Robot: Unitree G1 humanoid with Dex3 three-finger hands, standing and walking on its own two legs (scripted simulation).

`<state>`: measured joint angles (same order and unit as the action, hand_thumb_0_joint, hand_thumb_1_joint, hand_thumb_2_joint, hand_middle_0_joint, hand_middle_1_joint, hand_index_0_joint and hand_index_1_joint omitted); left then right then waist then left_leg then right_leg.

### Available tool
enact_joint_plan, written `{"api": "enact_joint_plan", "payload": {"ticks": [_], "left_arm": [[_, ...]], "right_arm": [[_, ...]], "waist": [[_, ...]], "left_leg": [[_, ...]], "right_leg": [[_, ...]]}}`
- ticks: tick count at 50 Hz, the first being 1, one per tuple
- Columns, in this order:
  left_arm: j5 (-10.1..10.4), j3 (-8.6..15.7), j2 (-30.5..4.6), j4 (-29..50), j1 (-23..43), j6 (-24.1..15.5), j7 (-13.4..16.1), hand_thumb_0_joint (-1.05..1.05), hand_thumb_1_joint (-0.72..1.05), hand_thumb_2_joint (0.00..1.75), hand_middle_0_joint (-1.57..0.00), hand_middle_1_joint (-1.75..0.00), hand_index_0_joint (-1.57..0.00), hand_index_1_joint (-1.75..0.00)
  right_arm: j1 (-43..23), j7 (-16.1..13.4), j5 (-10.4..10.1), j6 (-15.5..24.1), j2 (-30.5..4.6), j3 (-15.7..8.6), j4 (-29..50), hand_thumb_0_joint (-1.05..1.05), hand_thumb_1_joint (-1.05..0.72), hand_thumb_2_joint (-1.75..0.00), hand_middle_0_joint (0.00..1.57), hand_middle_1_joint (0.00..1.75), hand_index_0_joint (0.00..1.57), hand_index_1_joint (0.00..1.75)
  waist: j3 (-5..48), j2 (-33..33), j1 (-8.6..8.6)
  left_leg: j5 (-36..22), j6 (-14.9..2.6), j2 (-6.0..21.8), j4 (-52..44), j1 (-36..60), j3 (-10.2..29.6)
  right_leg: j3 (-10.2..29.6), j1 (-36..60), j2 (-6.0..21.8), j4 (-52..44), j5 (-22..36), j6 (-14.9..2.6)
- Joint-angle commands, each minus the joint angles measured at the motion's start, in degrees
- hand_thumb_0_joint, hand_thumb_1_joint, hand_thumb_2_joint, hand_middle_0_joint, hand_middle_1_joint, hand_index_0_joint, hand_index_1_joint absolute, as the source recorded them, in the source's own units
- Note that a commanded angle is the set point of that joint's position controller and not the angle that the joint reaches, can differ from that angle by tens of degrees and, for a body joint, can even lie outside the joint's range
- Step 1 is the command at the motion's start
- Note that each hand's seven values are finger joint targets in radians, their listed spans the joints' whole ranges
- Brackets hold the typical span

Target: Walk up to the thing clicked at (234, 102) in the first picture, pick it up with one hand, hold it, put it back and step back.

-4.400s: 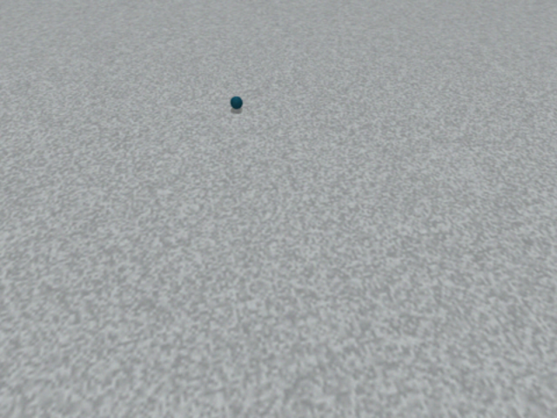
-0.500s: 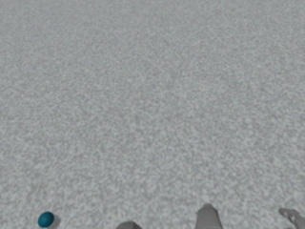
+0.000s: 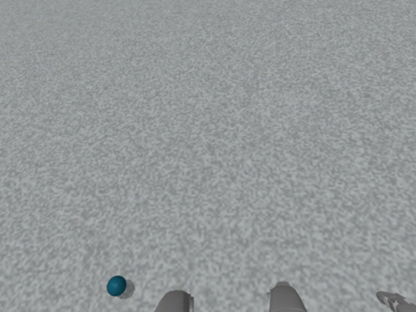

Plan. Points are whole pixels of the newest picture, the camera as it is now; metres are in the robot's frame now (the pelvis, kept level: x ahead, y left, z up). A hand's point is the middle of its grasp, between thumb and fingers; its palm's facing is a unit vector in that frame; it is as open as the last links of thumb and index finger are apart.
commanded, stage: walk up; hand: left
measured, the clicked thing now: (116, 285) +0.32 +0.48 -0.69
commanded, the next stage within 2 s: none
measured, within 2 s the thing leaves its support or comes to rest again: neither
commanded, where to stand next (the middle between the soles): -0.11 +0.36 m, yaw -11 degrees
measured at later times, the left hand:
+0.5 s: hand out of the picture -0.03 +0.50 -0.11, palm faces -0.13 -0.83 -0.54, open 7.4 cm
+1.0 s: hand out of the picture -0.12 +0.73 -0.13, palm faces -0.18 -0.86 -0.47, open 7.4 cm
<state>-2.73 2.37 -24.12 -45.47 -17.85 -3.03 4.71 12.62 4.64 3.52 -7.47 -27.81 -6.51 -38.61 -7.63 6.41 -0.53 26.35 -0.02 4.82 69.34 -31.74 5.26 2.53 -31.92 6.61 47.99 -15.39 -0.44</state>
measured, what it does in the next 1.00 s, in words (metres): steps to the left: left foot, then right foot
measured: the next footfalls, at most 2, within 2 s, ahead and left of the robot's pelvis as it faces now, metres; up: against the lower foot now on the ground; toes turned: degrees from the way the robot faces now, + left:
left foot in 0.08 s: +0.02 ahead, +0.23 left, +0.00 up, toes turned +0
right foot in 0.38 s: -0.03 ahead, +0.09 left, +0.00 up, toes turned -9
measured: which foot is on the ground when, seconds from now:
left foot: up 0.00-0.06, down 0.08-0.38, up 0.40-0.68, down 0.70-1.00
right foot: down 0.00-0.10, up 0.12-0.36, down 0.38-0.72, up 0.74-1.00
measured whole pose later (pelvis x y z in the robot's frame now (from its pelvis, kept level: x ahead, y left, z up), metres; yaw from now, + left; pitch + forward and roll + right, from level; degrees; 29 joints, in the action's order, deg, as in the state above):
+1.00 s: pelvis -0.21 +0.43 +0.01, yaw -9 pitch -1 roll -1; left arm -1.8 5.1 -25.7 -54.4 -16.3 0.1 0.9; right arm 16.2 1.0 1.9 -0.5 -21.3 -2.2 -48.2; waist -6.0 0.6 -0.6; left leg 24.6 -2.0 1.4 47.6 -21.8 -3.4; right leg 1.8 -26.1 -3.4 59.5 -29.2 -1.3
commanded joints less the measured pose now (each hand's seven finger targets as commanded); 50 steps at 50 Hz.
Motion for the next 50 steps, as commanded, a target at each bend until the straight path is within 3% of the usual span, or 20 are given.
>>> {"api": "enact_joint_plan", "payload": {"ticks": [1, 3, 4, 5, 6, 8, 14, 17, 18, 19, 20, 22, 25, 32, 35, 36, 37, 38, 41, 50], "left_arm": [[-0.2, 8.21, -23.8, 2.53, -1.94, -0.71, 1.72, 0.0, 0.9, 0.9, -0.2, -0.3, -0.2, -0.3], [0.32, 7.28, -21.54, 2.6, 0.62, 0.16, 1.78, 0.0, 0.9, 0.9, -0.2, -0.3, -0.2, -0.3], [0.51, 6.0, -17.05, 1.95, 0.41, 0.62, 2.12, 0.0, 0.9, 0.9, -0.2, -0.3, -0.2, -0.3], [1.53, 5.04, -13.43, 2.95, 3.54, 0.42, 3.14, 0.0, 0.9, 0.9, -0.2, -0.3, -0.2, -0.3], [1.38, 5.11, -16.41, 2.96, 8.62, 0.07, 4.12, 0.0, 0.9, 0.9, -0.2, -0.3, -0.2, -0.3], [3.02, 5.37, -15.23, -1.24, 4.07, 0.09, 3.15, 0.0, 0.9, 0.9, -0.2, -0.3, -0.2, -0.3], [3.89, 4.53, -12.71, -2.08, -2.99, -0.08, 1.57, 0.0, 0.9, 0.9, -0.2, -0.3, -0.2, -0.3], [3.28, 4.48, -12.06, -3.53, -13.25, -0.41, 2.44, 0.0, 0.9, 0.9, -0.2, -0.3, -0.2, -0.3], [2.15, 5.64, -15.94, -2.5, -13.07, -0.82, 2.82, 0.0, 0.9, 0.9, -0.2, -0.3, -0.2, -0.3], [1.04, 6.87, -20.2, 0.58, -9.96, -0.92, 2.93, 0.0, 0.9, 0.9, -0.2, -0.3, -0.2, -0.3], [1.25, 7.32, -22.52, 2.3, -6.88, -0.43, 3.51, 0.0, 0.9, 0.9, -0.2, -0.3, -0.2, -0.3], [2.11, 6.27, -19.66, 3.31, -1.99, -1.13, 3.64, 0.0, 0.9, 0.9, -0.2, -0.3, -0.2, -0.3], [1.44, 6.5, -18.67, 4.04, 1.07, -1.1, 3.01, 0.0, 0.9, 0.9, -0.2, -0.3, -0.2, -0.3], [0.04, 8.75, -22.49, 2.45, -0.82, -0.33, 2.42, 0.0, 0.9, 0.9, -0.2, -0.3, -0.2, -0.3], [0.78, 7.61, -18.23, 1.18, 0.78, 1.02, 2.24, 0.0, 0.9, 0.9, -0.2, -0.3, -0.2, -0.3], [1.37, 5.94, -12.27, 1.36, 0.82, 1.4, 2.35, 0.0, 0.9, 0.9, -0.2, -0.3, -0.2, -0.3], [1.53, 6.26, -14.25, 3.42, 8.59, 0.71, 3.98, 0.0, 0.9, 0.9, -0.2, -0.3, -0.2, -0.3], [1.55, 6.19, -15.7, 2.52, 11.9, 0.34, 3.8, 0.0, 0.9, 0.9, -0.2, -0.3, -0.2, -0.3], [2.87, 6.29, -14.65, -4.24, 0.97, 0.49, 1.29, 0.0, 0.9, 0.9, -0.2, -0.3, -0.2, -0.3], [0.48, 5.29, -12.75, -2.7, 4.28, 1.28, -4.17, 0.0, 0.9, 0.9, -0.2, -0.3, -0.2, -0.3]], "right_arm": [[1.94, -0.34, -0.35, 1.54, -9.31, -3.93, 4.18, 0.0, -0.9, -0.9, 0.2, 0.3, 0.2, 0.3], [10.85, -0.4, -0.02, 2.12, -9.52, -4.61, 0.7, 0.0, -0.9, -0.9, 0.2, 0.3, 0.2, 0.3], [14.34, -0.79, 1.03, 2.67, -11.48, -5.33, 0.26, 0.0, -0.9, -0.9, 0.2, 0.3, 0.2, 0.3], [8.83, -1.46, 0.68, 2.97, -19.14, -6.1, 2.64, 0.0, -0.9, -0.9, 0.2, 0.3, 0.2, 0.3], [1.68, -2.1, 0.07, 3.16, -20.9, -6.05, 3.43, 0.0, -0.9, -0.9, 0.2, 0.3, 0.2, 0.3], [-3.07, -2.94, 0.78, 3.55, -13.23, -4.12, 4.8, 0.0, -0.9, -0.9, 0.2, 0.3, 0.2, 0.3], [-0.41, -2.88, 1.18, 3.6, -9.44, -2.66, 5.35, 0.0, -0.9, -0.9, 0.2, 0.3, 0.2, 0.3], [-3.33, -2.63, 0.53, 2.31, -7.65, -1.7, 7.4, 0.0, -0.9, -0.9, 0.2, 0.3, 0.2, 0.3], [-0.14, -2.5, -0.29, 2.34, -4.66, -0.92, 7.33, 0.0, -0.9, -0.9, 0.2, 0.3, 0.2, 0.3], [5.06, -2.44, -0.2, 2.34, -2.64, -0.42, 7.34, 0.0, -0.9, -0.9, 0.2, 0.3, 0.2, 0.3], [2.28, -3.55, 0.61, 1.54, -7.93, -2.1, 8.27, 0.0, -0.9, -0.9, 0.2, 0.3, 0.2, 0.3], [0.17, -3.43, 0.14, 1.31, -9.6, -3.82, 6.86, 0.0, -0.9, -0.9, 0.2, 0.3, 0.2, 0.3], [3.97, -2.07, -0.19, 1.34, -9.69, -4.41, 5.27, 0.0, -0.9, -0.9, 0.2, 0.3, 0.2, 0.3], [1.85, -0.77, -0.13, 0.96, -8.3, -4.28, 4.32, 0.0, -0.9, -0.9, 0.2, 0.3, 0.2, 0.3], [13.9, -0.81, 0.54, 1.81, -8.63, -5.42, -1.81, 0.0, -0.9, -0.9, 0.2, 0.3, 0.2, 0.3], [14.04, -1.06, 1.48, 2.2, -12.02, -5.73, -1.44, 0.0, -0.9, -0.9, 0.2, 0.3, 0.2, 0.3], [6.17, -1.39, -0.31, 2.18, -20.47, -6.31, 0.84, 0.0, -0.9, -0.9, 0.2, 0.3, 0.2, 0.3], [-1.56, -2.0, -0.13, 2.71, -17.79, -5.53, 2.08, 0.0, -0.9, -0.9, 0.2, 0.3, 0.2, 0.3], [-6.47, -3.76, -0.73, 4.68, -12.62, -3.03, 1.55, 0.0, -0.9, -0.9, 0.2, 0.3, 0.2, 0.3], [6.51, -5.9, -1.85, 10.59, -13.83, -1.79, -6.89, 0.0, -0.9, -0.9, 0.2, 0.3, 0.2, 0.3]], "waist": [[8.28, -18.8, 1.03], [11.4, -11.96, -3.71], [10.02, -0.55, -6.61], [6.49, 15.68, -7.11], [1.17, 13.06, -6.59], [-1.68, 0.99, -3.14], [6.24, 8.2, -2.47], [9.62, 2.59, 3.44], [10.7, -5.16, 3.33], [12.47, -17.13, 0.77], [11.8, -11.8, 2.02], [6.58, -2.47, 0.38], [6.2, -9.56, -1.32], [7.15, -19.15, 1.84], [10.09, -7.7, -3.93], [5.64, 7.41, -4.71], [2.21, 19.45, -6.89], [-3.59, 10.34, -5.1], [0.15, 3.16, 0.99], [4.38, -0.53, -2.18]], "left_leg": [[8.0, -1.37, -1.8, -13.31, 4.74, -6.68], [2.42, -2.64, -4.37, -26.24, 17.23, -8.28], [7.15, -4.91, -0.85, -37.34, 18.6, 1.06], [6.01, -11.88, 13.06, -46.43, 10.35, 24.08], [9.53, -17.29, 17.08, -51.55, 0.2, 31.55], [2.12, -10.97, 9.47, -44.61, -0.3, 17.72], [-28.73, -11.97, 7.11, -35.08, 13.86, 7.81], [-32.52, -7.87, 4.51, -25.19, 8.19, 2.91], [-24.36, -3.79, 0.54, -16.77, -0.85, 0.75], [9.27, 0.91, -3.29, -5.09, -15.4, -1.62], [11.93, -0.45, -2.73, 5.32, -13.32, 5.36], [4.25, 0.53, -3.2, 14.89, -8.65, 9.48], [-3.11, 0.82, -5.74, 18.0, -2.74, 6.68], [8.34, 0.55, -0.8, -13.65, 4.73, -3.89], [1.9, -1.15, -5.13, -32.18, 21.11, -7.2], [11.08, -5.11, 3.42, -41.76, 17.61, 10.29], [13.7, -14.54, 13.26, -51.36, 2.4, 27.46], [16.84, -16.67, 15.29, -53.78, -7.15, 30.87], [14.59, -10.88, 9.44, -43.47, 1.46, 17.97], [4.81, -12.14, 16.59, -45.87, 25.38, 23.29]], "right_leg": [[14.0, 2.58, 8.21, -19.52, -13.17, -11.13], [6.37, -3.8, 3.3, -9.8, -12.29, -6.34], [-0.45, -10.21, -4.49, 6.82, -14.33, -4.03], [-4.2, -18.15, -13.61, 20.89, -21.24, -1.23], [0.48, -15.93, -9.51, 26.73, -19.81, -2.58], [3.55, -13.74, -9.22, 29.73, -13.14, -2.4], [-5.72, -0.39, -6.35, 10.25, -13.25, -1.48], [-4.72, 18.8, -5.04, -15.56, 1.03, -3.22], [5.51, 29.5, -0.02, -19.39, 6.27, -4.75], [28.18, 37.4, 17.39, -18.22, 16.54, -10.79], [37.0, 25.46, 25.94, -21.73, 18.23, -20.56], [26.36, 12.81, 19.43, -22.29, 9.42, -18.37], [13.84, 5.04, 11.25, -20.1, -1.34, -13.4], [9.39, 7.1, 8.51, -18.84, -11.96, -9.85], [1.55, -3.65, 1.6, -2.75, -13.15, -3.89], [-5.2, -15.04, -8.36, 15.6, -19.04, -2.25], [-2.87, -14.23, -10.16, 23.28, -22.34, -1.54], [1.97, -10.57, -8.28, 28.74, -18.24, -2.09], [2.8, -7.29, -7.42, 28.51, -9.47, -2.36], [4.98, -4.94, -6.02, 5.33, -18.33, -1.45]]}}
